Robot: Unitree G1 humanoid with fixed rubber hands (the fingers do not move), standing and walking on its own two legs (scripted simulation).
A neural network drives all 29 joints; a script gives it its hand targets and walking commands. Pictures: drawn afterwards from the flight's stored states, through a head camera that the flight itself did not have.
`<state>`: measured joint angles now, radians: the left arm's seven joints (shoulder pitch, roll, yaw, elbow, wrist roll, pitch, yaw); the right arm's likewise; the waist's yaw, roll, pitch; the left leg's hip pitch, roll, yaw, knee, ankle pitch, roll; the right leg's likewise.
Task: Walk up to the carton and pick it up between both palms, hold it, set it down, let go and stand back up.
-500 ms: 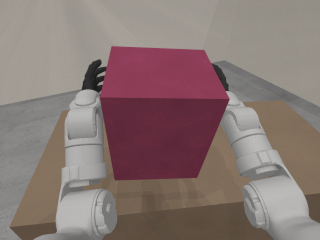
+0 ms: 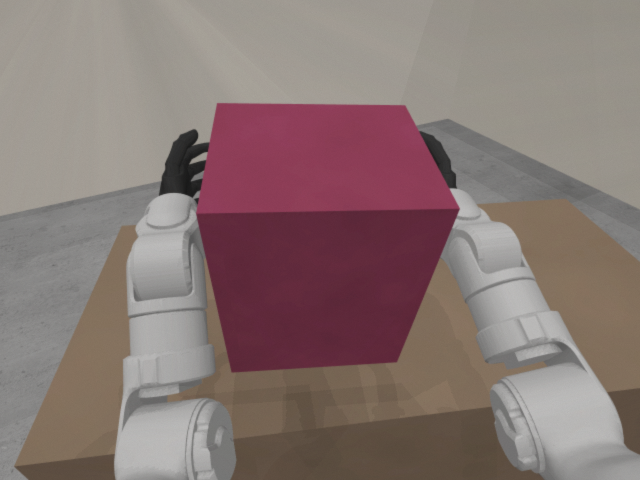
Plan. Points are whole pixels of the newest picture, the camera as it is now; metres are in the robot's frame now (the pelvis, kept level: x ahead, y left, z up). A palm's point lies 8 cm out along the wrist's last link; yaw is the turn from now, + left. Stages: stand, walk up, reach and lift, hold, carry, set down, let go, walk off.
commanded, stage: hold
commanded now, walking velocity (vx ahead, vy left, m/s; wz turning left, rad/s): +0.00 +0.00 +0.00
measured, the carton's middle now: (314, 244) +0.34 +0.00 +0.19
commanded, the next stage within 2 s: none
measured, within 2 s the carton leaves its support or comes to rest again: neither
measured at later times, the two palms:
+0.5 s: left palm (179, 197) +0.36 +0.15 +0.25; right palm (441, 196) +0.36 -0.15 +0.24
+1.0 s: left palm (177, 200) +0.36 +0.15 +0.24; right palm (433, 197) +0.37 -0.14 +0.23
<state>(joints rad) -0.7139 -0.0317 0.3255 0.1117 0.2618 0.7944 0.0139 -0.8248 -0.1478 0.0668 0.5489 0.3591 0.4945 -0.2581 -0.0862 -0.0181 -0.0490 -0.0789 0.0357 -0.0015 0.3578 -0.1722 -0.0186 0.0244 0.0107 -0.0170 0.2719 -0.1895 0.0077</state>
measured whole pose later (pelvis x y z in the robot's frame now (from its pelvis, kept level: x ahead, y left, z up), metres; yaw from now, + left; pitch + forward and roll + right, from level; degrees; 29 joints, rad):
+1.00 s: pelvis +0.00 +0.00 +0.00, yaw +0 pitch -6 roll -1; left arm -0.75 -0.02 0.33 0.17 0.27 0.78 0.01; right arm -0.85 -0.14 0.04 0.60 0.34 0.47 -0.24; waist -0.09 -0.03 -0.05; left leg -0.10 0.03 0.00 0.36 -0.16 -0.02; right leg 0.01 0.01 -0.02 0.27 -0.18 0.01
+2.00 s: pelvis -0.01 +0.00 +0.00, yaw +0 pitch -6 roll -1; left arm -0.78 -0.02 0.35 0.21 0.28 0.77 -0.01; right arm -0.86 -0.12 0.02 0.62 0.31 0.47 -0.24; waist -0.08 -0.02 -0.05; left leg -0.10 0.03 0.00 0.35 -0.15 -0.02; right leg 0.00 0.01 -0.02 0.28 -0.18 0.01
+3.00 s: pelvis -0.01 +0.00 +0.00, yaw +0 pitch -7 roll -1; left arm -0.76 -0.02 0.36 0.18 0.28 0.77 -0.02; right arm -0.85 -0.12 0.03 0.60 0.31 0.48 -0.25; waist -0.08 -0.02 -0.05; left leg -0.08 0.04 -0.01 0.34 -0.15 -0.02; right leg 0.02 0.01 -0.02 0.28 -0.18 0.00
